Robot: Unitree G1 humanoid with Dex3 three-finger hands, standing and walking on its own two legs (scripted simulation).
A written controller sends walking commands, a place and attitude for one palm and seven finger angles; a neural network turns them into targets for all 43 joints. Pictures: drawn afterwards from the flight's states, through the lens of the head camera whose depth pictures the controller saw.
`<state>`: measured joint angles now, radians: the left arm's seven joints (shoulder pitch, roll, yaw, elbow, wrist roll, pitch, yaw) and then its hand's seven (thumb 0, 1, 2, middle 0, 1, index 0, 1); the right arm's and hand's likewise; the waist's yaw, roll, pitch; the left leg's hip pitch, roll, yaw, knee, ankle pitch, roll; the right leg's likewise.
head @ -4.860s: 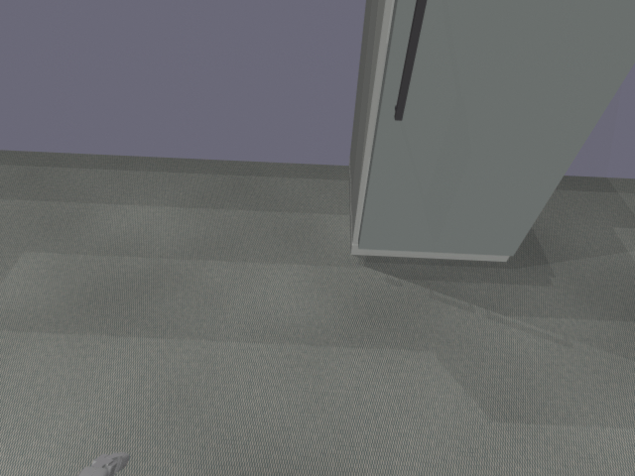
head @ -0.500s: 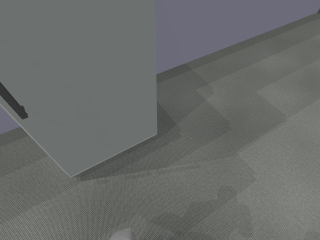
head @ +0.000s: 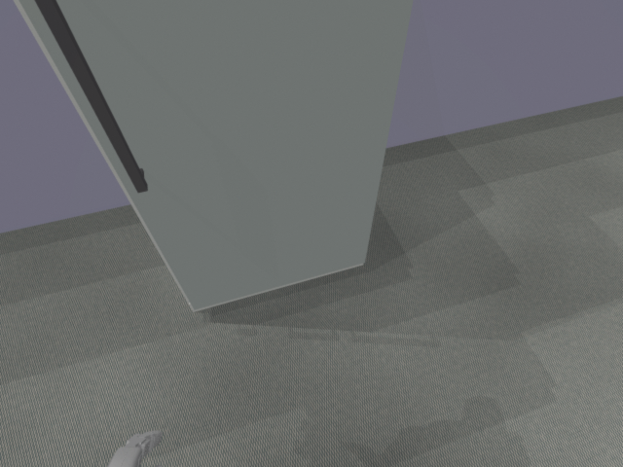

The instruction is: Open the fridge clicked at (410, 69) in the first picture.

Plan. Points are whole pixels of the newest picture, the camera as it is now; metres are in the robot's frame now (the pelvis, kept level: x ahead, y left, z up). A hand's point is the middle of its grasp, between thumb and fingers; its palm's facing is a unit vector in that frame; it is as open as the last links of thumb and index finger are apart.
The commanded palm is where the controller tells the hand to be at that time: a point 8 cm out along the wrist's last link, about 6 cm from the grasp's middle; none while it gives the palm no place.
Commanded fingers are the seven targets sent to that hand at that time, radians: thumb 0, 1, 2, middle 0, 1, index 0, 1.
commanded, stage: turn to face it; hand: left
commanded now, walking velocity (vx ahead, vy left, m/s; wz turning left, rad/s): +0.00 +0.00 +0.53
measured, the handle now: (95, 89) +0.64 +0.36 +0.14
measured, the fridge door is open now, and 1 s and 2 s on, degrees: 0 0 0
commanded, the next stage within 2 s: take the last steps up to it in 0.36 s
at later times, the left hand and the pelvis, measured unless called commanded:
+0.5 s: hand out of the picture -0.06 +0.21 -0.18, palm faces +0.30 -0.93 -0.23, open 7.4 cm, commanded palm none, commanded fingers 0.00 0.90 0.90 -0.20 -0.30 -0.20 -0.30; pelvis -0.03 +0.01 -0.01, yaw +15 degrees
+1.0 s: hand out of the picture +0.06 +0.20 -0.16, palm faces +0.27 -0.94 -0.22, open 7.4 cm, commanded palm none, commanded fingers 0.00 0.90 0.90 -0.20 -0.30 -0.20 -0.30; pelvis +0.05 +0.00 +0.00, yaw +17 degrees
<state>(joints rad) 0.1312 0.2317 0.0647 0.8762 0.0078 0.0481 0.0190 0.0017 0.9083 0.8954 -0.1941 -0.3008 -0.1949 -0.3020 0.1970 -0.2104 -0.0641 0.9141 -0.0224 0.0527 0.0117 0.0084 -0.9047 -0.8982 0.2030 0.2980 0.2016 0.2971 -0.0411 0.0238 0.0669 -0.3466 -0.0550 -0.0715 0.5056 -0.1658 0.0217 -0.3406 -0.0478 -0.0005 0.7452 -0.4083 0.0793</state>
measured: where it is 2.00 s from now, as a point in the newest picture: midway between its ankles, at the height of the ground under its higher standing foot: (297, 454)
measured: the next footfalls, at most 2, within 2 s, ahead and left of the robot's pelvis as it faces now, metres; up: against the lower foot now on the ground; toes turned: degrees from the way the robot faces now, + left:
right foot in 0.04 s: +0.03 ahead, -0.13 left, +0.00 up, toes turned +0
left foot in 0.48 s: -0.03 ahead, +0.12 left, +0.00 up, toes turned +19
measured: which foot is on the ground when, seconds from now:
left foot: down 0.00-0.04, up 0.06-0.46, down 0.48-0.98, up 1.00-1.00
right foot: up 0.00-0.02, down 0.04-0.48, up 0.50-0.94, down 0.96-1.00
